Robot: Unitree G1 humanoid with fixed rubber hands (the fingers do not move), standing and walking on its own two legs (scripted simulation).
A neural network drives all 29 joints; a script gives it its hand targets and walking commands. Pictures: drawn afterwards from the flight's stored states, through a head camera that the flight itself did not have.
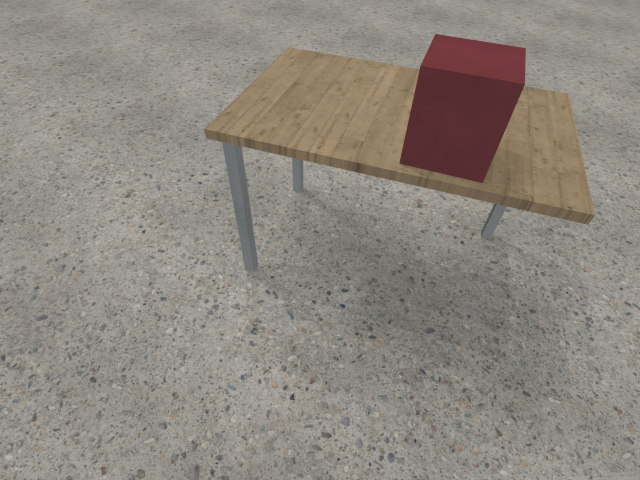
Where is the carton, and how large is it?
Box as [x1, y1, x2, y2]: [399, 34, 525, 182]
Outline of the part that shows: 435,34 420,66 399,163 482,182 524,84 525,48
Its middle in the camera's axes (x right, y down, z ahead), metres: +0.34 -0.33 +0.95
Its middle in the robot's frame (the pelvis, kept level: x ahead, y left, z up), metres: +0.93 -0.36 +0.00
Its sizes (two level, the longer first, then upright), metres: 0.210 0.200 0.250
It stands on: a table, 0.65 m high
